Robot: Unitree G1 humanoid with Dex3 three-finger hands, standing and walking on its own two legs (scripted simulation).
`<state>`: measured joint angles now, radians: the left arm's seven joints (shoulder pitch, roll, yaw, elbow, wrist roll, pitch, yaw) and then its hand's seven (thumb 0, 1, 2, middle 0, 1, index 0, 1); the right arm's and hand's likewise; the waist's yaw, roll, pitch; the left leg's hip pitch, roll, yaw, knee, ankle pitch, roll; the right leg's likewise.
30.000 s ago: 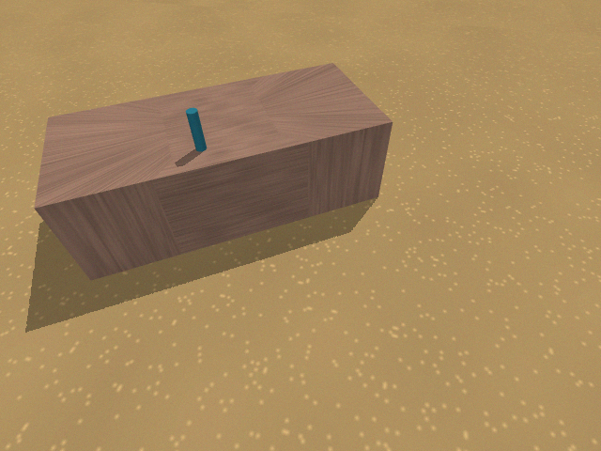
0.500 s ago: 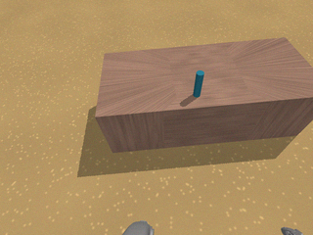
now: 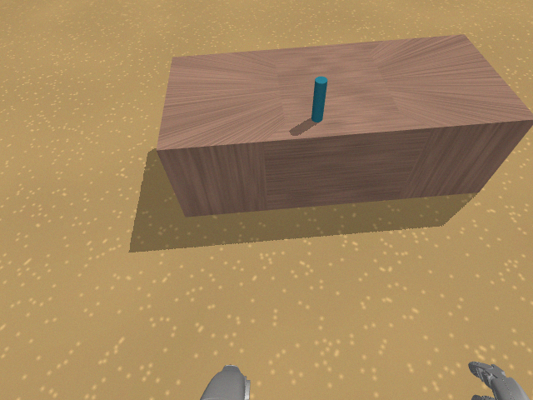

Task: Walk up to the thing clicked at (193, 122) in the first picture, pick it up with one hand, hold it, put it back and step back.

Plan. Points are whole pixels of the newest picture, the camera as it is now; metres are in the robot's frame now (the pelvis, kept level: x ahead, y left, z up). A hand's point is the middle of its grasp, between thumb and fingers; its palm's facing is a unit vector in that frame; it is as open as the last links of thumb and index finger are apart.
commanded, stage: step back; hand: right
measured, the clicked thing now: (319, 100) +1.05 -0.14 -0.25
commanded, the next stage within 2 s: stand in 1.14 s
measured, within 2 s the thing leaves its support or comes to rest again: neither
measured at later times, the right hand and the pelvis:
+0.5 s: hand out of the picture +0.02 -0.26 -0.14, palm faces -0.11 +0.93 -0.34, open 7.4 cm; pelvis -0.07 -0.01 +0.01, yaw +5 degrees
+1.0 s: hand out of the picture +0.09 -0.22 -0.13, palm faces -0.11 +0.93 -0.35, open 7.4 cm; pelvis -0.03 +0.02 +0.02, yaw +5 degrees
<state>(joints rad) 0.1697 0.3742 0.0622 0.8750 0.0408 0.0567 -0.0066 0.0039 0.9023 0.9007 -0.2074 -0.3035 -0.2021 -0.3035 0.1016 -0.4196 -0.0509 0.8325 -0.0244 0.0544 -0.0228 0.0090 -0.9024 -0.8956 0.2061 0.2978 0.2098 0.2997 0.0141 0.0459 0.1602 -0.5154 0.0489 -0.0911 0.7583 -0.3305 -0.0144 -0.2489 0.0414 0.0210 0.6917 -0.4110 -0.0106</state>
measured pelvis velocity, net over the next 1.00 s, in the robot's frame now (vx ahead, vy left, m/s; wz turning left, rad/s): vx -0.03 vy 0.02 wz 0.09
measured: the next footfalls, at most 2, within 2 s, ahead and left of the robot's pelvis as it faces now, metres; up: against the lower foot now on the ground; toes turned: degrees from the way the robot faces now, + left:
left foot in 0.26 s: +0.01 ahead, +0.14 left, +0.00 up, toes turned +5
